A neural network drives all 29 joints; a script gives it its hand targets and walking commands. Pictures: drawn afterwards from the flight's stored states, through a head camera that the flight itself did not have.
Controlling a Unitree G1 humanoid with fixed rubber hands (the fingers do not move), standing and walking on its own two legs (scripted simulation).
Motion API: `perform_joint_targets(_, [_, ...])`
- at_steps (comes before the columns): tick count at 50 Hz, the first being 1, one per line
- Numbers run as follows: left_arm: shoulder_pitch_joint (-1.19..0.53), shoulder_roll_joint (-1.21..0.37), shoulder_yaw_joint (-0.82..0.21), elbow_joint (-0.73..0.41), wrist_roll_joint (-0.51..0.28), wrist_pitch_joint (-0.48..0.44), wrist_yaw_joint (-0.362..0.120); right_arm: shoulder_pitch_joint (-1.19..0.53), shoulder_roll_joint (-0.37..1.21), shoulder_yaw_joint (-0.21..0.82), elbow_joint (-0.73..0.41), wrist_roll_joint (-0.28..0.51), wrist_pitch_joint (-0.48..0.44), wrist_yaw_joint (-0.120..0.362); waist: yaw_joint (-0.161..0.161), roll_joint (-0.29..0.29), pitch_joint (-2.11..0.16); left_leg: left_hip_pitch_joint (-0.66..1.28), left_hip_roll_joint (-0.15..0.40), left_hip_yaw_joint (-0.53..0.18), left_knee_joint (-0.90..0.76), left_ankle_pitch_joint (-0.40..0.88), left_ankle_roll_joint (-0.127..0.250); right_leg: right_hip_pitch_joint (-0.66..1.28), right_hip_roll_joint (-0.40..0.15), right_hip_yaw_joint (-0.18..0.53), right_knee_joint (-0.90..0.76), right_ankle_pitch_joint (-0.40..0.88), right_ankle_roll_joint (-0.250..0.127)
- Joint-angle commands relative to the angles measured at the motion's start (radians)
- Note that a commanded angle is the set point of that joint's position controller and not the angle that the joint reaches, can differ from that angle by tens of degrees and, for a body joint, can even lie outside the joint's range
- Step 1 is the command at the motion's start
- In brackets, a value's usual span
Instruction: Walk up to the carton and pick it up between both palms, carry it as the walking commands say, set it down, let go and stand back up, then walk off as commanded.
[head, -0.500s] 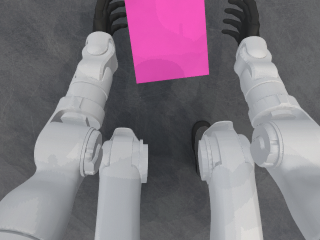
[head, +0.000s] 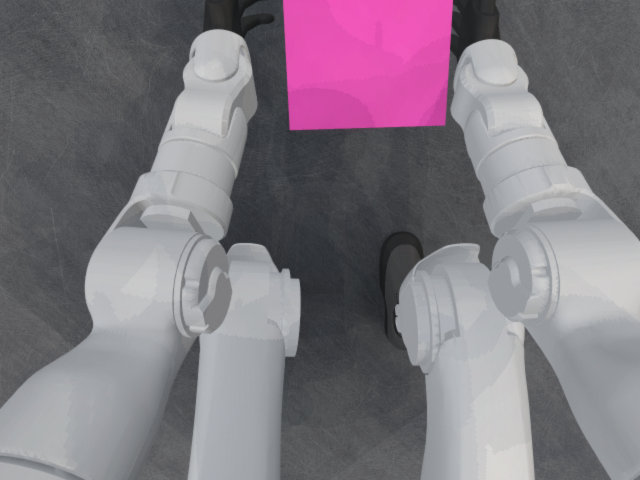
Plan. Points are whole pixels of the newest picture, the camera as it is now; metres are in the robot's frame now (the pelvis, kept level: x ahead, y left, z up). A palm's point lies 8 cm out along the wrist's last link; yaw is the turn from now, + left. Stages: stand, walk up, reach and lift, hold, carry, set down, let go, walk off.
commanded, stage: reach and lift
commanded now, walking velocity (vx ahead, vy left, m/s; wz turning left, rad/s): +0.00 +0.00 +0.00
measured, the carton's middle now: (349, 18) +0.55 -0.02 -0.26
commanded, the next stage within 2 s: none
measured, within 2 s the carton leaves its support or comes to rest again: neither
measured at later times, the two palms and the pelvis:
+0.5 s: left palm (223, 43) +0.51 +0.10 -0.19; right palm (482, 18) +0.52 -0.14 -0.17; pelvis +0.00 +0.00 -0.01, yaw +1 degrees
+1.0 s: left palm (224, 34) +0.51 +0.10 -0.15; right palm (495, 31) +0.51 -0.14 -0.15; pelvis -0.01 +0.01 -0.01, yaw +0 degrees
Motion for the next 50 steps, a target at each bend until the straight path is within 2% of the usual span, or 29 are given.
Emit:
perform_joint_targets(1, [-0.248,-0.483,-0.075,-0.027,0.112,0.002,-0.124,-0.424,0.592,0.173,-0.167,0.052,-0.023,0.130,0.126,0.032,-0.956,0.348,-0.028,0.146,-0.178,0.418,0.045,0.587,0.102,-0.092,-0.036,0.359,-0.006])
perform_joint_targets(3, [-0.309,-0.660,-0.115,-0.052,0.106,0.020,-0.164,-0.467,0.721,0.185,-0.193,0.030,-0.003,0.169,0.074,0.054,-0.957,0.377,-0.036,0.138,-0.174,0.424,0.044,0.535,0.108,-0.103,-0.033,0.343,-0.018])
perform_joint_targets(7, [-0.344,-0.774,-0.128,-0.119,0.103,0.067,-0.217,-0.410,0.723,0.098,-0.165,-0.064,0.032,0.191,-0.033,0.111,-0.915,0.344,-0.056,0.136,-0.166,0.381,0.029,0.495,0.095,-0.115,-0.033,0.306,-0.038])
perform_joint_targets(8, [-0.350,-0.788,-0.142,-0.137,0.096,0.074,-0.223,-0.372,0.731,0.076,-0.153,-0.090,0.039,0.194,-0.070,0.105,-0.927,0.369,-0.053,0.126,-0.169,0.382,0.027,0.489,0.095,-0.134,-0.024,0.310,-0.039])
perform_joint_targets(9, [-0.366,-0.807,-0.148,-0.165,0.100,0.080,-0.232,-0.357,0.744,0.053,-0.144,-0.113,0.046,0.198,-0.078,0.119,-0.916,0.338,-0.059,0.133,-0.169,0.370,0.020,0.492,0.094,-0.129,-0.031,0.307,-0.044])
perform_joint_targets(10, [-0.376,-0.808,-0.158,-0.171,0.089,0.087,-0.240,-0.362,0.740,0.050,-0.150,-0.129,0.052,0.196,-0.102,0.092,-0.930,0.323,-0.059,0.125,-0.165,0.359,0.023,0.525,0.090,-0.139,-0.022,0.318,-0.043])
perform_joint_targets(12, [-0.388,-0.816,-0.166,-0.194,0.090,0.097,-0.248,-0.348,0.756,0.028,-0.155,-0.142,0.062,0.202,-0.102,0.124,-0.903,0.313,-0.059,0.130,-0.168,0.349,0.022,0.507,0.089,-0.139,-0.018,0.311,-0.047])
perform_joint_targets(13, [-0.400,-0.806,-0.165,-0.199,0.088,0.098,-0.248,-0.339,0.775,0.024,-0.159,-0.152,0.065,0.205,-0.105,0.110,-0.913,0.316,-0.061,0.130,-0.172,0.342,0.022,0.519,0.092,-0.146,-0.020,0.312,-0.048])
perform_joint_targets(14, [-0.409,-0.801,-0.172,-0.222,0.086,0.097,-0.246,-0.350,0.789,0.031,-0.149,-0.145,0.071,0.209,-0.083,0.114,-0.924,0.312,-0.062,0.135,-0.167,0.346,0.022,0.524,0.086,-0.134,-0.016,0.311,-0.051])
perform_joint_targets(15, [-0.425,-0.805,-0.176,-0.225,0.080,0.098,-0.245,-0.355,0.804,0.037,-0.169,-0.138,0.072,0.213,-0.085,0.118,-0.919,0.320,-0.063,0.134,-0.170,0.348,0.022,0.513,0.092,-0.137,-0.016,0.317,-0.053])
perform_joint_targets(16, [-0.406,-0.807,-0.175,-0.224,0.088,0.096,-0.240,-0.361,0.829,0.043,-0.173,-0.121,0.074,0.218,-0.054,0.133,-0.929,0.349,-0.061,0.137,-0.178,0.372,0.024,0.510,0.090,-0.132,-0.012,0.326,-0.050])
perform_joint_targets(20, [-0.397,-0.817,-0.159,-0.215,0.084,0.089,-0.226,-0.385,0.915,0.091,-0.168,-0.075,0.087,0.229,0.008,0.089,-0.940,0.357,-0.064,0.154,-0.171,0.389,0.036,0.518,0.097,-0.121,-0.014,0.322,-0.049])
perform_joint_targets(21, [-0.376,-0.807,-0.144,-0.200,0.094,0.088,-0.226,-0.377,0.943,0.103,-0.164,-0.070,0.094,0.232,0.026,0.057,-0.937,0.342,-0.067,0.153,-0.168,0.382,0.045,0.526,0.099,-0.124,-0.012,0.325,-0.044])
perform_joint_targets(22, [-0.348,-0.811,-0.126,-0.163,0.108,0.093,-0.226,-0.394,0.934,0.114,-0.176,-0.064,0.095,0.234,0.049,0.065,-0.928,0.345,-0.065,0.162,-0.168,0.381,0.043,0.523,0.099,-0.119,-0.017,0.317,-0.042])
perform_joint_targets(23, [-0.346,-0.807,-0.120,-0.159,0.119,0.094,-0.226,-0.388,0.952,0.125,-0.177,-0.059,0.099,0.236,0.054,0.044,-0.918,0.314,-0.065,0.161,-0.166,0.362,0.050,0.529,0.103,-0.114,-0.017,0.309,-0.044])
perform_joint_targets(25, [-0.340,-0.813,-0.112,-0.130,0.135,0.102,-0.228,-0.400,0.949,0.138,-0.181,-0.051,0.103,0.238,0.086,0.071,-0.920,0.311,-0.064,0.174,-0.171,0.327,0.050,0.536,0.111,-0.104,-0.027,0.278,-0.046])
perform_joint_targets(26, [-0.342,-0.813,-0.108,-0.150,0.143,0.102,-0.232,-0.396,0.961,0.137,-0.169,-0.055,0.114,0.238,0.084,0.053,-0.911,0.292,-0.065,0.178,-0.176,0.311,0.053,0.554,0.111,-0.103,-0.036,0.270,-0.044])
perform_joint_targets(27, [-0.363,-0.814,-0.119,-0.158,0.142,0.104,-0.234,-0.401,0.978,0.140,-0.162,-0.049,0.118,0.238,0.092,0.070,-0.909,0.292,-0.066,0.180,-0.179,0.297,0.056,0.554,0.113,-0.094,-0.039,0.262,-0.048])
perform_joint_targets(31, [-0.455,-0.861,-0.206,-0.268,0.058,0.095,-0.250,-0.399,1.011,0.169,-0.159,-0.037,0.116,0.211,0.013,0.043,-0.990,0.272,-0.066,0.187,-0.154,0.317,0.051,0.666,0.115,-0.097,-0.047,0.327,-0.051])
perform_joint_targets(34, [-0.561,-0.928,-0.333,-0.361,-0.038,0.091,-0.254,-0.386,1.042,0.179,-0.162,-0.031,0.102,0.183,-0.068,0.082,-1.110,0.322,-0.064,0.181,-0.145,0.346,0.036,0.735,0.116,-0.114,-0.036,0.386,-0.060])
perform_joint_targets(37, [-0.584,-0.971,-0.391,-0.393,-0.072,0.097,-0.248,-0.379,1.036,0.171,-0.163,-0.037,0.094,0.165,-0.089,0.143,-1.152,0.373,-0.068,0.178,-0.155,0.384,0.019,0.734,0.113,-0.128,-0.036,0.407,-0.065])
perform_joint_targets(39, [-0.582,-0.998,-0.402,-0.404,-0.075,0.110,-0.245,-0.362,1.054,0.170,-0.165,-0.047,0.104,0.168,-0.108,0.153,-1.172,0.399,-0.068,0.171,-0.168,0.375,0.021,0.726,0.111,-0.144,-0.039,0.388,-0.067])
perform_joint_targets(41, [-0.559,-0.993,-0.379,-0.370,-0.048,0.119,-0.236,-0.351,1.066,0.151,-0.149,-0.070,0.119,0.180,-0.098,0.163,-1.123,0.401,-0.069,0.166,-0.192,0.326,0.022,0.674,0.106,-0.151,-0.046,0.325,-0.068])
perform_joint_targets(42, [-0.545,-0.985,-0.356,-0.349,-0.024,0.128,-0.232,-0.363,1.077,0.141,-0.159,-0.079,0.130,0.192,-0.069,0.170,-1.089,0.400,-0.073,0.168,-0.207,0.299,0.027,0.638,0.107,-0.148,-0.056,0.284,-0.070])
perform_joint_targets(44, [-0.511,-0.977,-0.306,-0.301,0.015,0.141,-0.220,-0.388,1.068,0.152,-0.170,-0.089,0.152,0.213,-0.043,0.136,-1.066,0.405,-0.073,0.164,-0.227,0.275,0.035,0.617,0.102,-0.158,-0.063,0.240,-0.064])
perform_joint_targets(45, [-0.495,-0.969,-0.284,-0.283,0.032,0.147,-0.210,-0.433,1.072,0.172,-0.213,-0.078,0.160,0.223,-0.009,0.121,-1.109,0.442,-0.074,0.162,-0.227,0.271,0.042,0.623,0.102,-0.157,-0.061,0.218,-0.059])
perform_joint_targets(46, [-0.475,-1.002,-0.279,-0.271,0.042,0.157,-0.205,-0.475,1.074,0.198,-0.260,-0.065,0.165,0.237,-0.002,0.111,-1.119,0.457,-0.077,0.156,-0.243,0.279,0.050,0.610,0.105,-0.168,-0.061,0.214,-0.057])
perform_joint_targets(47, [-0.475,-0.998,-0.264,-0.270,0.056,0.160,-0.193,-0.506,1.090,0.223,-0.295,-0.041,0.170,0.244,0.034,0.108,-1.172,0.494,-0.081,0.163,-0.242,0.281,0.055,0.624,0.106,-0.164,-0.060,0.204,-0.053])
perform_joint_targets(50, [-0.479,-1.037,-0.265,-0.279,0.039,0.169,-0.174,-0.632,1.145,0.327,-0.438,0.032,0.180,0.252,0.077,0.023,-1.320,0.590,-0.091,0.155,-0.242,0.346,0.070,0.699,0.111,-0.176,-0.061,0.253,-0.033])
